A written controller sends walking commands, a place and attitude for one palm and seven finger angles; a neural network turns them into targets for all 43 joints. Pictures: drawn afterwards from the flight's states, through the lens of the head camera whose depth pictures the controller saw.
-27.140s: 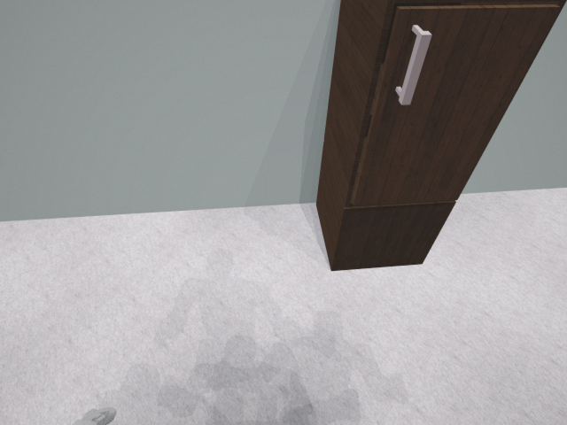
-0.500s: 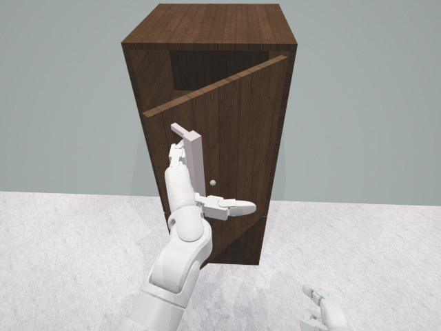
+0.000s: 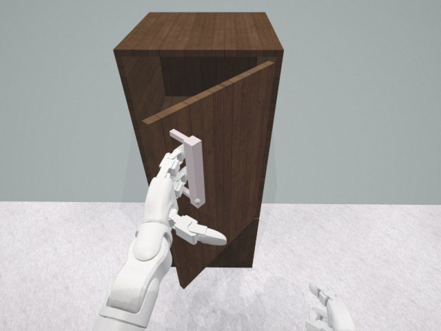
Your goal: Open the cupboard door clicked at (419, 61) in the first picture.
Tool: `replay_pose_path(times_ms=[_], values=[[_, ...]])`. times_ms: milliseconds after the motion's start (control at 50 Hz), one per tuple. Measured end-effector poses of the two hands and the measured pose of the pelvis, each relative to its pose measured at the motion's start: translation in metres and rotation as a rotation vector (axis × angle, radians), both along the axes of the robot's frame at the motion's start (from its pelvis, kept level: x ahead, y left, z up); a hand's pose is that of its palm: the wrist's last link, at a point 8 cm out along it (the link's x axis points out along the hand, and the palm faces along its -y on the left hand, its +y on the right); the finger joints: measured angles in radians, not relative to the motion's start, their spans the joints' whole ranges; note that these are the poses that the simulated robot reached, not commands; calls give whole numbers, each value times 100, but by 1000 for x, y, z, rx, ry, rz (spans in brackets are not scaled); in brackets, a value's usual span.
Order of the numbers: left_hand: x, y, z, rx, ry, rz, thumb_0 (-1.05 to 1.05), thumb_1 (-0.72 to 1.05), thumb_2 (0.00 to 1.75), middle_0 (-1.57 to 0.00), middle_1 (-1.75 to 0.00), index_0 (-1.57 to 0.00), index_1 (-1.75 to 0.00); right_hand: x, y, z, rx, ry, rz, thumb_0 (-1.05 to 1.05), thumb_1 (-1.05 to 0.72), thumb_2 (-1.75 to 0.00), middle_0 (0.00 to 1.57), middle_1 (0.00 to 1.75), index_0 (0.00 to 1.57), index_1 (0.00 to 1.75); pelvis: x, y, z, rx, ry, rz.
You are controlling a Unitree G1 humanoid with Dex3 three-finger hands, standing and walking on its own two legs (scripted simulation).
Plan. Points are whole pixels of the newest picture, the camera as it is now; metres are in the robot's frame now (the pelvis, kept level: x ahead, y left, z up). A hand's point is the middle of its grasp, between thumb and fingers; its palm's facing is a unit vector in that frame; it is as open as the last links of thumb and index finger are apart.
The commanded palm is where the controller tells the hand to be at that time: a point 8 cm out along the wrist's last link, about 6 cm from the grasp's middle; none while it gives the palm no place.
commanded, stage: slide the hand sideways off the handle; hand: left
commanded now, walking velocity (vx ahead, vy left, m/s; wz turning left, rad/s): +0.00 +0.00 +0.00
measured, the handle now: (187, 169) +0.37 +0.09 +0.14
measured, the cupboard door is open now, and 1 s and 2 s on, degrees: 49 48 48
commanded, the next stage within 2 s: draw the hand back to the body in 0.72 s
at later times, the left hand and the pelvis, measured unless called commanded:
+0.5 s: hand (166, 224) +0.25 +0.11 +0.13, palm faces +0.03 -1.00 -0.03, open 16.2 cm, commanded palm +0.20 +0.17 +0.14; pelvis +0.03 -0.01 +0.00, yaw +1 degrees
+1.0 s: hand (138, 238) +0.22 +0.14 +0.13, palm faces +0.05 -1.00 -0.06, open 16.3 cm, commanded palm +0.18 +0.20 +0.14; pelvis +0.02 -0.02 -0.01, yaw +2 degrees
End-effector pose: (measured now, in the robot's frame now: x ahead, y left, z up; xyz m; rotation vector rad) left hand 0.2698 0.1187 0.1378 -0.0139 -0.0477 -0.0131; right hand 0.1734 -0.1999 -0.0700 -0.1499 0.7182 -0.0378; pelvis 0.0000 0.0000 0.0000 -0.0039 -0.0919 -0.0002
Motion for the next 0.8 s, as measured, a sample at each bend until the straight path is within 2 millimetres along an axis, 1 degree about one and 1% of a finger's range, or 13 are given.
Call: replay_pose_path(times_ms=[140,300,440,560,700,800], values=[[-13,18,-1,20,13,-4,-1,-50,30,-18,-31,-16,-31,17,-2,6,-7,-30,10,1,-91,-90,20,30,20,30,7,-3,1,-5,-2,3],[-27,29,-1,5,20,14,-1,-50,30,-19,-32,-18,-31,39,-3,11,3,-72,27,1,-91,-90,20,30,20,30,21,-7,2,1,17,5],[-41,38,-3,35,28,32,-1,-50,30,-19,-32,-18,-31,50,-8,12,4,-96,39,1,-90,-90,20,30,21,30,30,-12,0,5,27,10],[-54,51,-4,47,34,65,-1,-50,30,-18,-31,-16,-31,54,-15,10,3,-113,36,1,-90,-90,20,30,21,30,36,-17,-2,6,36,16],[-71,64,-5,64,37,77,-1,-50,30,-16,-30,-16,-30,51,-24,6,-11,-131,32,1,-90,-90,20,30,21,30,37,-22,-4,3,42,27],[-77,66,-4,55,16,67,-1,-50,30,-15,-30,-15,-30,46,-29,4,-21,-151,30,1,-90,-90,20,30,20,30,33,-23,-6,0,43,37]])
